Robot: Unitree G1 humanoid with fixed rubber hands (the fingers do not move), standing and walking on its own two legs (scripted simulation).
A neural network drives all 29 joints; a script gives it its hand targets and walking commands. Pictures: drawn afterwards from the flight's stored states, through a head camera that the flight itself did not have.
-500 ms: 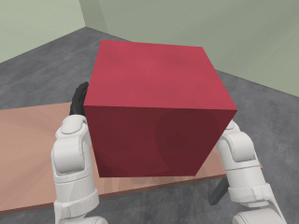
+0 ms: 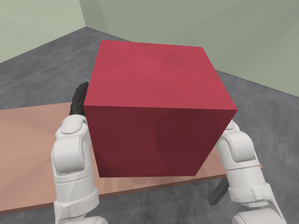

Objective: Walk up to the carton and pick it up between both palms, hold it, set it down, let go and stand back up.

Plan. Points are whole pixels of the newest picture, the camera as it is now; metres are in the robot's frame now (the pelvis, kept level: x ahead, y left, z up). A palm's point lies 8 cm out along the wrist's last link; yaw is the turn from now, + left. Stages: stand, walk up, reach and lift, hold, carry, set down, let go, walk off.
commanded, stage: hold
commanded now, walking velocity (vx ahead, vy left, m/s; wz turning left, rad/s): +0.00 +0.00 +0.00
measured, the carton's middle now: (151, 112) +0.33 -0.01 +0.18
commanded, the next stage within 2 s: set down in 0.88 s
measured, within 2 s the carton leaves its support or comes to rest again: neither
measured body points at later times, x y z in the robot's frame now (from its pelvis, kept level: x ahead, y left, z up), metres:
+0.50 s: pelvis +0.00 +0.00 +0.00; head +0.00 +0.00 +0.45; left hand +0.35 +0.15 +0.17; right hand +0.36 -0.17 +0.15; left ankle -0.02 +0.09 -0.76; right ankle -0.01 -0.11 -0.76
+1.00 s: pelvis +0.00 +0.00 +0.00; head +0.00 +0.00 +0.45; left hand +0.35 +0.15 +0.17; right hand +0.36 -0.17 +0.15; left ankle -0.02 +0.09 -0.76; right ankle -0.01 -0.11 -0.76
